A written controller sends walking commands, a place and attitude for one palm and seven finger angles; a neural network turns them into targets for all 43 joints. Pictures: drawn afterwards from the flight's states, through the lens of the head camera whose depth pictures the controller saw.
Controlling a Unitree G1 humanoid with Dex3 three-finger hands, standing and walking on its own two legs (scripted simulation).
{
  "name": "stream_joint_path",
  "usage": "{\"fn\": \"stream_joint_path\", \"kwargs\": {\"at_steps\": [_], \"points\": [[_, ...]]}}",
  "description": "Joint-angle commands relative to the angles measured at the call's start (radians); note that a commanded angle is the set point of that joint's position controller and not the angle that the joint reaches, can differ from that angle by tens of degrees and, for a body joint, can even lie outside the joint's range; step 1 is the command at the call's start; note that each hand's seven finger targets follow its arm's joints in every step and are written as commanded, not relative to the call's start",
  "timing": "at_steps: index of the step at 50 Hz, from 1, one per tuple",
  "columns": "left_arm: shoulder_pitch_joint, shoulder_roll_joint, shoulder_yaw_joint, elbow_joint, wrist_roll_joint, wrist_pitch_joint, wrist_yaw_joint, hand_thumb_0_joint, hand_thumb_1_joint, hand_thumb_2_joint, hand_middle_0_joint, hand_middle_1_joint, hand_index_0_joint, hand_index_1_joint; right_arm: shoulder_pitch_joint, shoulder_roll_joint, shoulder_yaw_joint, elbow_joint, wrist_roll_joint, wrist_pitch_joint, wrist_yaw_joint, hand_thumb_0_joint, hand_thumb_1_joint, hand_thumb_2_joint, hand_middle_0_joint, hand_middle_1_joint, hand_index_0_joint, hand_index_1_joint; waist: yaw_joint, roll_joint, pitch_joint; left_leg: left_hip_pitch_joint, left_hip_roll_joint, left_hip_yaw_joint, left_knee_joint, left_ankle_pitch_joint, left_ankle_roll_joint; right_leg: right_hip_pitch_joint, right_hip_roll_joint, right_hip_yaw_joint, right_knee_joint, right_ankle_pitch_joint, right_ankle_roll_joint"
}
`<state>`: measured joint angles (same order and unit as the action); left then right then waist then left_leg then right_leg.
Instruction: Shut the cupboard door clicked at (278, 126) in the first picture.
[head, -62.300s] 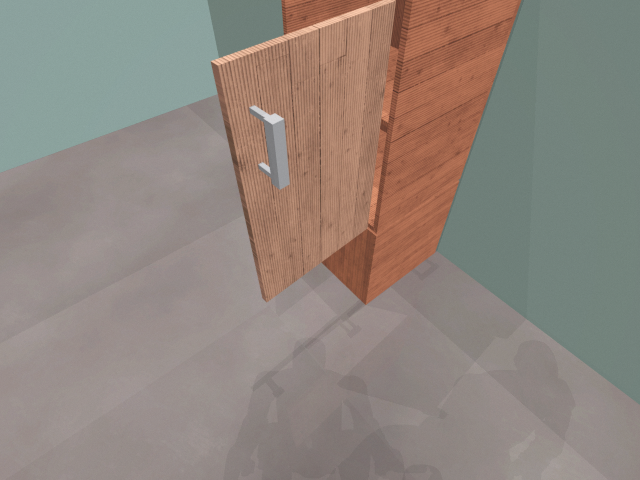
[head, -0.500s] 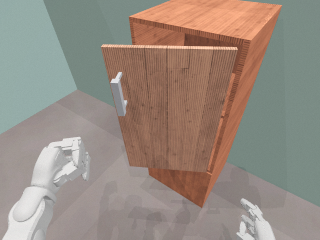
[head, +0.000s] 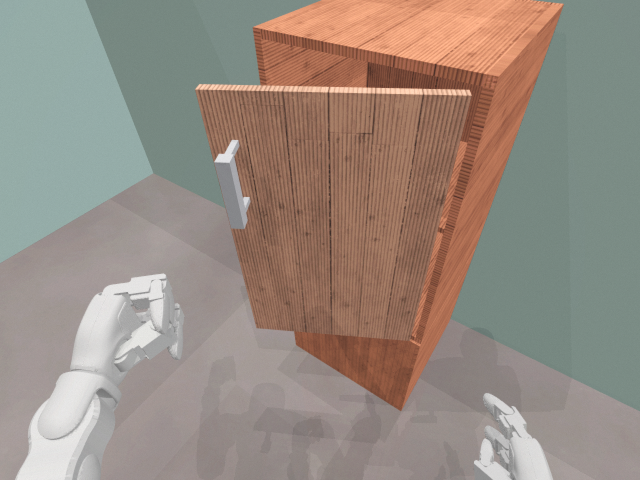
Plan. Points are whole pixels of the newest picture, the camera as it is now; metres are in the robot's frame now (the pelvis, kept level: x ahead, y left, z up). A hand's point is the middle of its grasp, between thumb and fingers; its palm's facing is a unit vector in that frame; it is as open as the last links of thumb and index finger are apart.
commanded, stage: bring the fist close to the handle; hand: left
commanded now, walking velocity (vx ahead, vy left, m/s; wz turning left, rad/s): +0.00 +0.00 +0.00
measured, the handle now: (236, 185) +0.50 +0.18 +0.12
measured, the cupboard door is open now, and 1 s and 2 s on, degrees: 28 28 20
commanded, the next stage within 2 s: push the door shut along its arc in 1.26 s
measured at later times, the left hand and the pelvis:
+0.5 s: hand (211, 260) +0.33 +0.17 +0.13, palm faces -0.02 -1.00 -0.03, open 3.1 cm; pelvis +0.01 +0.01 +0.00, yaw -1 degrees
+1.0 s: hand (248, 224) +0.41 +0.14 +0.13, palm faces -0.02 -1.00 -0.01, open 3.1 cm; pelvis +0.01 +0.01 +0.00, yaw -2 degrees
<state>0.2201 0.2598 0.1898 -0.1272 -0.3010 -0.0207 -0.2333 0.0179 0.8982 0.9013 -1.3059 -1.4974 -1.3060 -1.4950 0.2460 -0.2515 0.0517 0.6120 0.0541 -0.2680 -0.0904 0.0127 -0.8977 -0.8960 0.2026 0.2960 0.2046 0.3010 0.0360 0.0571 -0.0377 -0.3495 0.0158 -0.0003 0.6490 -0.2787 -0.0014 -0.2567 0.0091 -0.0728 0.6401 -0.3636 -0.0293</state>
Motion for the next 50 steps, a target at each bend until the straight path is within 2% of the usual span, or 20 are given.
{"fn": "stream_joint_path", "kwargs": {"at_steps": [1,3,7,10,11,12,13,15,19,21,26,30,34,37,40,42,43,45,46,50], "points": [[-0.357,0.138,0.048,-0.198,0.003,-0.118,0.023,0.0,0.9,0.9,-1.3,-1.5,-1.3,-1.5,-0.111,-0.102,-0.037,-0.14,0.001,-0.069,-0.006,0.0,-0.9,-0.9,0.2,0.3,0.2,0.3,-0.032,0.006,-0.08,0.132,-0.022,-0.019,-0.087,0.049,0.035,-0.119,-0.006,0.053,-0.148,0.09,0.03],[-0.392,0.102,-0.005,-0.142,0.014,-0.102,0.013,0.0,0.9,0.9,-1.3,-1.5,-1.3,-1.5,-0.108,-0.104,-0.037,-0.135,0.004,-0.069,-0.009,0.0,-0.9,-0.9,0.2,0.3,0.2,0.3,-0.037,-0.002,-0.082,0.138,-0.021,-0.025,-0.097,0.033,0.036,-0.126,-0.005,0.046,-0.148,0.083,0.029],[-0.43,0.132,0.011,-0.039,0.024,-0.034,0.009,0.0,0.9,0.9,-1.3,-1.5,-1.3,-1.5,-0.107,-0.114,-0.04,-0.136,0.008,-0.05,-0.013,0.0,-0.9,-0.9,0.2,0.3,0.2,0.3,-0.025,-0.066,-0.103,0.121,-0.022,-0.02,-0.102,0.049,0.039,-0.099,-0.011,0.054,-0.156,0.108,0.032],[-0.446,0.2,0.098,-0.002,0.024,-0.01,0.039,0.0,0.9,0.9,-1.3,-1.5,-1.3,-1.5,-0.111,-0.117,-0.041,-0.136,0.003,-0.032,-0.009,0.0,-0.9,-0.9,0.2,0.3,0.2,0.3,0.0,-0.101,-0.147,0.121,-0.02,-0.017,-0.106,0.091,0.036,-0.055,-0.011,0.052,-0.149,0.145,0.03],[-0.464,0.157,0.074,-0.032,0.024,-0.014,0.045,0.0,0.9,0.9,-1.3,-1.5,-1.3,-1.5,-0.124,-0.107,-0.04,-0.15,0.002,-0.028,-0.005,0.0,-0.9,-0.9,0.2,0.3,0.2,0.3,0.003,-0.07,-0.18,0.141,-0.023,-0.009,-0.108,0.122,0.036,-0.043,-0.013,0.046,-0.136,0.187,0.028],[-0.484,0.16,0.083,-0.046,0.025,-0.019,0.058,0.0,0.9,0.9,-1.3,-1.5,-1.3,-1.5,-0.128,-0.103,-0.039,-0.154,0.001,-0.026,-0.001,0.0,-0.9,-0.9,0.2,0.3,0.2,0.3,0.008,-0.052,-0.191,0.153,-0.022,-0.01,-0.109,0.138,0.032,-0.039,-0.011,0.04,-0.127,0.209,0.025],[-0.512,0.141,0.069,-0.06,0.026,-0.028,0.068,0.0,0.9,0.9,-1.3,-1.5,-1.3,-1.5,-0.13,-0.1,-0.038,-0.154,-0.001,-0.025,0.004,0.0,-0.9,-0.9,0.2,0.3,0.2,0.3,0.005,-0.034,-0.203,0.167,-0.022,-0.007,-0.109,0.154,0.03,-0.037,-0.008,0.034,-0.119,0.232,0.023],[-0.535,0.173,0.096,-0.053,0.032,-0.052,0.089,0.0,0.9,0.9,-1.3,-1.5,-1.3,-1.5,-0.119,-0.103,-0.039,-0.144,-0.008,-0.022,0.01,0.0,-0.9,-0.9,0.2,0.3,0.2,0.3,0.004,-0.053,-0.207,0.168,-0.016,-0.008,-0.104,0.184,0.03,-0.027,-0.005,0.034,-0.114,0.266,0.022],[-0.592,0.118,0.029,0.016,0.058,-0.064,0.085,0.0,0.9,0.9,-1.3,-1.5,-1.3,-1.5,-0.107,-0.105,-0.045,-0.132,-0.004,-0.005,0.016,0.0,-0.9,-0.9,0.2,0.3,0.2,0.3,-0.025,-0.021,-0.165,0.174,-0.015,0.002,-0.102,0.182,0.029,-0.068,0.0,0.033,-0.113,0.278,0.021],[-0.598,0.097,0.001,0.046,0.065,-0.05,0.078,0.0,0.9,0.9,-1.3,-1.5,-1.3,-1.5,-0.106,-0.107,-0.049,-0.134,0.0,0.001,0.018,0.0,-0.9,-0.9,0.2,0.3,0.2,0.3,-0.025,-0.023,-0.163,0.174,-0.016,0.003,-0.099,0.184,0.031,-0.069,-0.002,0.035,-0.115,0.284,0.021],[-0.71,0.124,0.017,0.123,0.059,-0.017,0.073,0.0,0.9,0.9,-1.3,-1.5,-1.3,-1.5,-0.101,-0.118,-0.049,-0.127,0.002,0.029,0.008,0.0,-0.9,-0.9,0.2,0.3,0.2,0.3,-0.04,-0.093,-0.161,0.154,-0.019,-0.003,-0.101,0.141,0.034,-0.076,-0.004,0.041,-0.134,0.243,0.027],[-0.838,0.184,0.061,0.141,0.067,-0.043,0.101,0.0,0.9,0.9,-1.3,-1.5,-1.3,-1.5,-0.1,-0.121,-0.049,-0.112,-0.004,0.046,0.002,0.0,-0.9,-0.9,0.2,0.3,0.2,0.3,-0.041,-0.063,-0.204,0.176,-0.016,-0.005,-0.097,0.153,0.033,-0.068,-0.004,0.046,-0.129,0.24,0.021],[-0.966,0.139,0.011,0.204,0.082,-0.081,0.114,0.0,0.9,0.9,-1.3,-1.5,-1.3,-1.5,-0.086,-0.115,-0.049,-0.094,-0.004,0.054,0.006,0.0,-0.9,-0.9,0.2,0.3,0.2,0.3,-0.061,-0.003,-0.234,0.206,-0.014,-0.013,-0.09,0.173,0.026,-0.091,0.001,0.039,-0.111,0.257,0.013],[-0.959,0.112,-0.009,0.291,0.089,-0.079,0.114,0.0,0.9,0.9,-1.3,-1.5,-1.3,-1.5,-0.073,-0.118,-0.054,-0.09,-0.004,0.063,0.012,0.0,-0.9,-0.9,0.2,0.3,0.2,0.3,-0.059,-0.027,-0.259,0.204,-0.015,-0.009,-0.081,0.198,0.027,-0.084,-0.002,0.037,-0.105,0.295,0.015],[-0.965,0.146,0.025,0.422,0.09,-0.057,0.113,0.0,0.9,0.9,-1.3,-1.5,-1.3,-1.5,-0.052,-0.131,-0.058,-0.078,-0.002,0.086,0.014,0.0,-0.9,-0.9,0.2,0.3,0.2,0.3,-0.057,-0.09,-0.232,0.159,-0.015,-0.009,-0.08,0.187,0.028,-0.08,-0.001,0.039,-0.111,0.297,0.018],[-1.007,0.13,0.016,0.446,0.091,-0.054,0.115,0.0,0.9,0.9,-1.3,-1.5,-1.3,-1.5,-0.053,-0.129,-0.058,-0.087,0.0,0.098,0.018,0.0,-0.9,-0.9,0.2,0.3,0.2,0.3,-0.058,-0.09,-0.236,0.15,-0.017,-0.005,-0.083,0.186,0.029,-0.083,-0.003,0.041,-0.109,0.301,0.018],[-1.041,0.151,0.034,0.446,0.093,-0.061,0.122,0.0,0.9,0.9,-1.3,-1.5,-1.3,-1.5,-0.049,-0.13,-0.06,-0.084,0.0,0.102,0.018,0.0,-0.9,-0.9,0.2,0.3,0.2,0.3,-0.06,-0.088,-0.242,0.155,-0.017,-0.005,-0.079,0.195,0.029,-0.083,-0.003,0.042,-0.107,0.312,0.017],[-0.991,0.177,0.066,0.447,0.099,-0.078,0.132,0.0,0.9,0.9,-1.3,-1.5,-1.3,-1.5,-0.043,-0.131,-0.062,-0.096,-0.005,0.11,0.024,0.0,-0.9,-0.9,0.2,0.3,0.2,0.3,-0.033,-0.084,-0.274,0.152,-0.017,-0.002,-0.077,0.221,0.03,-0.05,-0.002,0.044,-0.099,0.337,0.015],[-1.01,0.155,0.046,0.42,0.098,-0.092,0.133,0.0,0.9,0.9,-1.3,-1.5,-1.3,-1.5,-0.05,-0.125,-0.06,-0.105,-0.005,0.11,0.027,0.0,-0.9,-0.9,0.2,0.3,0.2,0.3,-0.036,-0.053,-0.285,0.158,-0.02,0.005,-0.077,0.228,0.03,-0.045,-0.005,0.048,-0.095,0.353,0.015],[-0.99,0.183,0.074,0.365,0.106,-0.155,0.143,0.0,0.9,0.9,-1.3,-1.5,-1.3,-1.5,-0.034,-0.126,-0.07,-0.111,-0.012,0.112,0.035,0.0,-0.9,-0.9,0.2,0.3,0.2,0.3,-0.024,-0.075,-0.338,0.176,-0.017,0.011,-0.065,0.284,0.033,-0.009,0.003,0.049,-0.078,0.416,0.015]]}}
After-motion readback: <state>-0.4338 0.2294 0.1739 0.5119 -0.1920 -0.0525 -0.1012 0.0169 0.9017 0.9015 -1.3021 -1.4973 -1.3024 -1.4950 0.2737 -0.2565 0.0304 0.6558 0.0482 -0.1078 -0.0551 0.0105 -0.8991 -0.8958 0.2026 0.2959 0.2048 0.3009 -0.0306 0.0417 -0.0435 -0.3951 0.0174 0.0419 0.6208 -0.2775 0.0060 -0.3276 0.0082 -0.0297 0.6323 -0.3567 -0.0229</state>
